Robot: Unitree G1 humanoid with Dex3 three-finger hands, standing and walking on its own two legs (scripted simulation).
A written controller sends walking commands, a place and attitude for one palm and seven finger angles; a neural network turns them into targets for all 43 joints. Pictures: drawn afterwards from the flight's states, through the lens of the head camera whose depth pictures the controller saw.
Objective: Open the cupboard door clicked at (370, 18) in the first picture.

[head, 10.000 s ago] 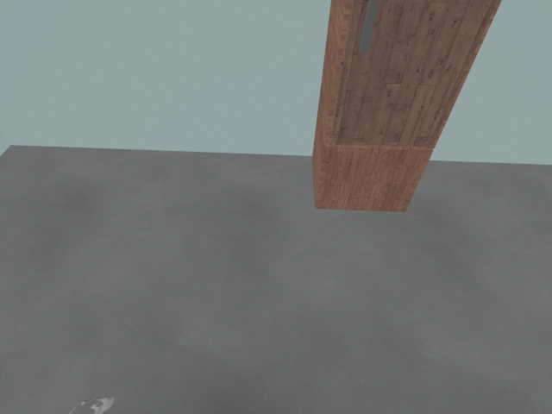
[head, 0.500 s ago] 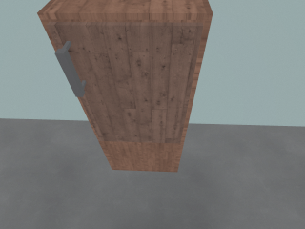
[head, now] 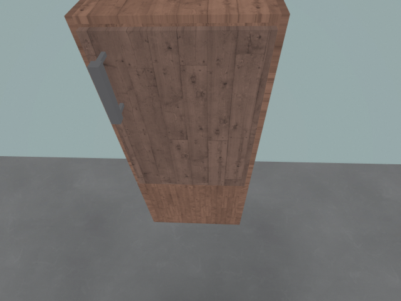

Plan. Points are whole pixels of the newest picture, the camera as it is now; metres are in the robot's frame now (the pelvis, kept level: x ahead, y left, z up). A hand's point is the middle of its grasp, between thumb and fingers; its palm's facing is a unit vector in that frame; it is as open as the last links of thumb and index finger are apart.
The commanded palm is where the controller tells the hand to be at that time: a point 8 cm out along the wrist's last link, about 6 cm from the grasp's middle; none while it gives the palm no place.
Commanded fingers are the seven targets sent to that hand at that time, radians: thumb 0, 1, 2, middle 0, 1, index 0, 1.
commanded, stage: come to a stop and stand still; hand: left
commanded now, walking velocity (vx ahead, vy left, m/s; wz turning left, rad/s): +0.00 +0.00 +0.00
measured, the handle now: (110, 89) +0.53 +0.25 +0.13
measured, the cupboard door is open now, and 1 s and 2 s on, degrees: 0 0 0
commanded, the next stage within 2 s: look again from close up in 1.28 s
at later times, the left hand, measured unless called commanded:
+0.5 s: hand out of the picture +0.06 +0.16 -0.17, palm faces +0.01 -0.98 -0.21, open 7.3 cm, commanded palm none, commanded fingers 0.00 0.90 0.90 -0.20 -0.30 -0.20 -0.30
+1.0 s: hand out of the picture +0.06 +0.22 -0.17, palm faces +0.00 -0.97 -0.25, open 7.4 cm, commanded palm none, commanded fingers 0.00 0.90 0.90 -0.20 -0.30 -0.20 -0.30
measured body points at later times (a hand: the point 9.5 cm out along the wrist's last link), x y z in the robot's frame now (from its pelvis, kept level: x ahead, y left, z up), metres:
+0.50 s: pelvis +0.04 -0.02 +0.00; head +0.05 -0.01 +0.45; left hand +0.06 +0.21 -0.16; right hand +0.04 -0.24 -0.15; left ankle +0.04 +0.11 -0.73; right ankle -0.03 -0.09 -0.73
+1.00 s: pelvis +0.03 +0.02 +0.01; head +0.04 +0.02 +0.46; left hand +0.06 +0.27 -0.15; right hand +0.09 -0.23 -0.14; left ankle +0.04 +0.11 -0.73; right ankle -0.03 -0.09 -0.73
